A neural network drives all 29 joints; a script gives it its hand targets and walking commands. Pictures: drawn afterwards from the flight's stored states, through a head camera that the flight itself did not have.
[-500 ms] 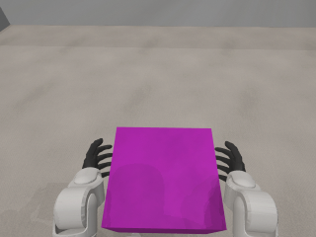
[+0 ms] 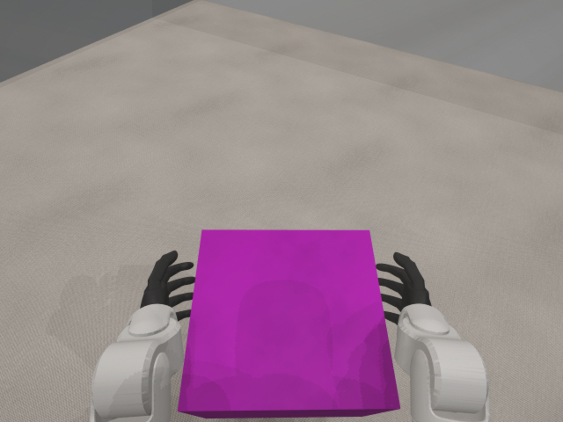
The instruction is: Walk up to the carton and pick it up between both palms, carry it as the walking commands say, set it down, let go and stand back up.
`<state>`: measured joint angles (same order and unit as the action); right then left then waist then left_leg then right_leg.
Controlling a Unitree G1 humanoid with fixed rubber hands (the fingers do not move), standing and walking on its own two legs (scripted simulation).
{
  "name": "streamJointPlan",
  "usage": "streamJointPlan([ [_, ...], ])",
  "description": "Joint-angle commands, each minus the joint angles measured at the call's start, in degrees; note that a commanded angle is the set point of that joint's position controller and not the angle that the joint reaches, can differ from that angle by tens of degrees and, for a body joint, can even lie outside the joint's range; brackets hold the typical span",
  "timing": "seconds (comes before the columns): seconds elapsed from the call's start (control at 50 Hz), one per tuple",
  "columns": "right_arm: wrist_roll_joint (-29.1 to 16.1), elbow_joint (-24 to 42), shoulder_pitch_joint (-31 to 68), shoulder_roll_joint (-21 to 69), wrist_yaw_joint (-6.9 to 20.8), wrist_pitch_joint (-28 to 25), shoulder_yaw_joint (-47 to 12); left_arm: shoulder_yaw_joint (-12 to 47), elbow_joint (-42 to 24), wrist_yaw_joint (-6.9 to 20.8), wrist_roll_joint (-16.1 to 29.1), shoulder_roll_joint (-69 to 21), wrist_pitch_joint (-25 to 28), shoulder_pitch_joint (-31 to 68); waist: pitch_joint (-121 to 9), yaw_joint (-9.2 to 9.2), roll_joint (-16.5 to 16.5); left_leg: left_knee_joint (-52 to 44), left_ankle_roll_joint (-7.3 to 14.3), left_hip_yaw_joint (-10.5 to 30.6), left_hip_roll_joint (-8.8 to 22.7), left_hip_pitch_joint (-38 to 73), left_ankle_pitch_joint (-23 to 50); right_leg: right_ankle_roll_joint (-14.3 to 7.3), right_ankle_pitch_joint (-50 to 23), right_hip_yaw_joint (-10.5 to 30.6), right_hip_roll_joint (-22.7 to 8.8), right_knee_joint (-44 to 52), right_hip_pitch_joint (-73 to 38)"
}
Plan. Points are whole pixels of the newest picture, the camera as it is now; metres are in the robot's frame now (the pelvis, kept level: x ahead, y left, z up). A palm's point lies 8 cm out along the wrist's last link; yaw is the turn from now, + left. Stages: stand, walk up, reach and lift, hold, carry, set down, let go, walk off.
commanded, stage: carry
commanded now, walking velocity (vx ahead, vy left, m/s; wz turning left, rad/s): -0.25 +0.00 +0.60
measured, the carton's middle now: (285, 327) +0.27 +0.01 +0.00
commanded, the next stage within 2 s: none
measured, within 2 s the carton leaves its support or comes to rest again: neither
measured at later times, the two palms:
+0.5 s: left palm out of the picture +0.03 +0.18 +0.12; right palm out of the picture +0.10 -0.12 +0.11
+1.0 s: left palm out of the picture -0.24 +0.21 +0.10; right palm out of the picture -0.07 -0.05 +0.10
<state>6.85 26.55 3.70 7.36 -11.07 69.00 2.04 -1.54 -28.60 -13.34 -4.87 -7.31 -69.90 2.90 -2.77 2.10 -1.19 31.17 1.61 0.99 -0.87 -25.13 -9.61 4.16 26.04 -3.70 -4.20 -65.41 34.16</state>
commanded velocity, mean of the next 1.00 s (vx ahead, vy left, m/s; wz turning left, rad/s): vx -0.25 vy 0.00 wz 0.60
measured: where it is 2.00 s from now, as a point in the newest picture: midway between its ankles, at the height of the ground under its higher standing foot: outside the picture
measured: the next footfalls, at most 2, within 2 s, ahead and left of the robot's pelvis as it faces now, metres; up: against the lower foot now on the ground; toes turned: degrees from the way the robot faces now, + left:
right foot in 0.22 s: -0.10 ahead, -0.10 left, +0.00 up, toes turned +1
left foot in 0.62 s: -0.27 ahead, +0.13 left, +0.00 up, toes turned +27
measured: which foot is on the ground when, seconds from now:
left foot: down 0.00-0.24, up 0.26-0.60, down 0.62-1.00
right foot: up 0.00-0.20, down 0.22-0.62, up 0.64-1.00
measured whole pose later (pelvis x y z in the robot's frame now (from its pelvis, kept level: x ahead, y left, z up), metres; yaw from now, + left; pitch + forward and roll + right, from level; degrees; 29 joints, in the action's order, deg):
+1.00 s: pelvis -0.37 -0.06 +0.00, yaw +34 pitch +5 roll -2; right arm 6.6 29.9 4.3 7.4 -12.0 69.3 2.5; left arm -1.5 -29.4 -12.6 -4.8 -7.4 -68.9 4.8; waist -4.7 -0.3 2.6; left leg 18.1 -0.5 6.6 -1.6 -28.1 4.9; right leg 2.3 26.7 -4.2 2.6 -36.7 17.1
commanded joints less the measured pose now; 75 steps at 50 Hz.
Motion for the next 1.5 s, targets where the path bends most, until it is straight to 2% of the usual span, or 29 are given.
streamJointPlan([
  [0.0,-20.86,6.66,18.95,52.81,14.42,-1.26,-33.14,40.30,-6.46,16.07,24.13,-57.90,1.92,24.64,-15.94,-2.86,10.59,-13.53,4.93,16.07,14.17,13.18,6.28,-0.59,0.85,1.33,2.37,4.13,-1.09],
  [0.1,-21.64,6.76,17.98,50.88,14.47,-0.16,-34.09,37.69,-3.50,15.33,21.87,-55.87,0.81,20.29,-16.44,-3.30,12.71,-18.72,3.81,19.67,13.61,11.65,1.43,-1.76,2.06,0.99,6.35,20.31,-10.88],
  [0.18,-23.22,8.59,20.61,50.95,14.17,0.33,-36.57,35.32,-2.60,15.15,20.60,-55.28,0.94,18.24,-18.18,-2.62,14.95,-23.53,-4.50,14.18,8.40,3.98,-4.73,-3.28,-2.15,-3.28,7.93,45.26,-31.42],
  [0.2,-23.30,8.76,21.30,50.70,13.92,0.49,-37.10,34.34,-2.18,15.21,20.34,-54.85,0.92,17.57,-17.67,-2.08,10.62,-20.21,-6.94,10.10,5.35,-1.20,-5.04,-3.54,-3.57,-2.04,4.62,48.93,-37.90],
  [0.22,-23.22,8.95,21.32,50.36,13.80,0.90,-37.87,33.84,-1.90,15.32,20.03,-54.15,1.25,17.25,-16.75,-1.44,-4.39,-7.27,-8.63,1.52,-0.82,-8.59,-8.36,-6.94,1.79,9.34,-7.73,53.03,-37.71],
  [0.24,-23.61,10.52,24.20,50.17,14.00,1.22,-39.09,33.57,-2.07,15.50,19.87,-54.58,1.54,19.04,-12.42,-2.11,-19.27,18.10,-7.09,-5.14,-3.34,-9.71,-19.97,-14.44,-11.90,22.23,-26.32,53.48,-21.57],
  [0.28,-24.06,8.77,25.45,53.12,13.85,0.80,-39.48,32.80,-4.29,16.02,20.49,-53.88,1.04,21.67,-6.85,-2.93,-3.72,41.58,-4.22,-0.04,0.65,-9.78,-16.56,-15.03,-21.83,8.56,-21.86,49.92,-12.03],
  [0.3,-24.23,9.22,25.72,53.39,13.77,0.57,-39.09,32.51,-5.36,16.21,20.71,-53.53,1.16,22.79,-7.41,-3.03,-2.48,45.71,-3.88,0.40,0.91,-8.89,-13.34,-13.12,-20.61,2.84,-17.39,48.03,-12.11],
  [0.36,-23.26,9.46,24.72,52.09,13.12,1.00,-38.53,31.83,-4.86,16.40,20.20,-51.46,1.06,21.69,-8.65,-2.51,-7.52,44.75,-5.26,-3.73,1.14,-10.82,-11.25,-11.01,-34.32,-1.83,-12.33,40.53,-19.90],
  [0.46,-23.34,6.84,23.82,51.31,11.93,3.58,-37.93,30.72,-3.21,15.84,18.77,-49.86,-0.54,17.74,-11.59,-1.81,-13.26,24.60,-5.31,-8.88,-0.07,-8.38,-17.61,-11.72,-52.97,-0.65,-14.86,35.75,-28.55],
  [0.56,-23.43,3.83,21.64,51.93,12.55,4.18,-35.71,32.15,-2.68,15.51,19.43,-52.44,-0.85,18.39,-16.16,-2.57,-12.88,1.39,-2.91,-6.86,1.28,0.91,-14.65,-9.89,-48.26,0.33,-19.51,31.65,-28.62],
  [0.6,-22.68,2.15,20.71,52.33,13.08,3.84,-34.53,33.45,-2.22,15.52,20.22,-53.14,-0.53,19.48,-15.82,-3.06,-4.01,-9.95,-2.32,-1.69,6.32,12.61,2.76,-3.88,-31.64,-4.19,-15.88,24.23,-15.87],
  [0.62,-21.79,1.28,18.90,51.28,13.22,3.28,-33.45,34.40,-3.16,15.62,20.35,-53.49,-0.39,20.10,-15.88,-3.42,13.47,-7.56,2.92,17.25,21.18,20.21,34.10,0.23,-2.48,-6.27,-8.84,14.60,0.51],
  [0.64,-22.14,2.16,19.79,52.87,13.69,2.15,-33.50,36.54,-5.45,15.84,21.26,-54.98,0.13,23.99,-15.12,-3.46,22.46,-6.97,8.25,22.21,26.23,17.74,51.12,1.69,13.26,-3.53,-3.96,5.38,4.21],
  [0.7,-21.96,4.66,21.44,56.75,14.75,-0.11,-33.58,40.30,-7.24,16.84,24.62,-60.57,1.72,28.66,-14.18,-2.64,11.48,-7.90,4.70,10.53,16.19,12.07,24.84,0.97,1.13,2.37,-3.52,-4.44,1.45],
  [0.88,-21.45,6.80,17.13,51.26,14.37,-0.45,-33.80,39.10,-4.54,15.65,22.91,-57.11,1.29,21.06,-16.72,-3.50,12.65,-17.02,4.50,19.38,14.32,16.07,6.84,-0.82,1.78,1.03,5.08,14.90,-6.32],
  [0.96,-22.69,7.78,18.94,50.72,14.32,0.26,-35.38,36.57,-2.82,15.15,21.15,-55.96,0.91,19.28,-16.84,-3.52,15.68,-22.96,-0.81,17.58,11.02,10.09,-1.91,-2.37,1.68,-1.42,8.24,34.03,-21.26],
  [1.0,-22.91,8.43,20.77,50.46,13.87,0.60,-36.45,34.81,-2.32,15.27,20.61,-55.33,0.81,18.09,-17.06,-2.27,12.20,-21.62,-5.64,11.48,6.61,2.12,-5.55,-2.94,-3.97,-2.36,4.93,46.61,-34.57],
  [1.02,-22.91,8.09,21.11,50.33,13.53,0.95,-36.87,33.54,-2.03,15.41,20.48,-54.49,0.68,18.44,-16.07,-2.04,0.44,-9.95,-4.77,8.11,4.02,-3.03,-8.86,-3.53,-1.60,5.61,-3.32,49.32,-36.41],
  [1.04,-22.84,9.69,21.81,49.98,13.56,1.66,-38.41,33.12,-1.26,15.61,19.89,-54.14,1.04,18.68,-12.98,-2.07,-18.46,9.90,-6.44,-2.85,-3.67,-12.04,-18.37,-11.70,-8.70,24.87,-25.81,52.68,-28.06],
  [1.06,-23.35,9.88,26.50,51.95,13.46,1.39,-39.01,33.01,-1.88,15.80,20.37,-54.92,0.90,21.08,-5.62,-3.17,-12.11,27.83,-5.84,-2.64,-0.01,-14.66,-19.24,-13.89,-23.63,18.42,-28.24,52.34,-17.22],
  [1.1,-24.75,9.05,28.70,54.12,13.59,0.92,-39.37,31.56,-3.77,16.20,20.23,-53.63,1.05,23.30,-5.75,-3.21,-3.55,43.73,-4.54,0.56,0.32,-8.89,-14.13,-12.16,-17.71,5.18,-19.19,49.13,-11.33],
  [1.14,-24.08,8.53,27.85,54.45,13.44,0.97,-39.07,30.89,-3.87,16.46,19.70,-52.90,1.18,24.21,-6.09,-3.14,-6.82,46.94,-5.01,-1.34,1.01,-8.40,-9.45,-9.04,-17.17,-1.64,-12.94,46.01,-13.99],
  [1.32,-23.70,3.86,24.60,52.68,11.80,4.37,-37.09,29.38,-0.82,15.31,18.15,-50.68,-0.67,18.69,-13.63,-1.58,-14.58,18.85,-5.13,-7.94,0.80,-6.49,-18.81,-11.75,-57.49,0.50,-17.83,34.30,-32.08],
  [1.4,-23.73,3.39,23.24,53.56,12.74,3.96,-35.96,31.62,-1.45,15.31,19.51,-53.75,-0.37,20.27,-16.84,-3.15,-10.62,-4.13,-2.96,-6.18,2.33,5.11,-7.48,-7.84,-47.80,-2.19,-19.41,28.56,-27.15],
  [1.42,-23.23,2.70,22.56,53.63,13.03,3.84,-35.50,32.33,-1.08,15.34,19.89,-54.23,-0.22,20.39,-16.10,-3.06,-6.31,-9.07,-2.73,-4.24,4.74,11.22,-0.39,-5.04,-38.84,-4.63,-17.18,25.31,-20.20],
  [1.44,-22.96,2.03,21.31,53.25,13.41,3.58,-34.91,33.05,-1.22,15.40,20.07,-54.41,0.01,20.92,-15.71,-3.08,2.62,-7.87,-0.98,5.49,13.34,20.11,21.69,-1.87,-13.25,-5.43,-13.94,19.67,-7.03],
  [1.46,-21.78,0.46,19.50,53.58,13.55,2.24,-32.71,36.04,-4.28,15.77,21.40,-55.48,0.06,24.65,-15.28,-3.90,25.62,-7.19,6.96,25.22,26.11,20.72,50.32,1.66,13.85,-6.99,-4.11,9.40,4.46],
  [1.48,-23.15,3.58,22.31,55.71,14.22,1.41,-33.67,37.29,-4.57,15.93,22.08,-58.08,0.94,27.28,-15.51,-3.28,18.94,-6.21,7.03,19.28,23.71,19.96,55.10,2.17,12.02,0.26,-4.80,1.15,2.59],
])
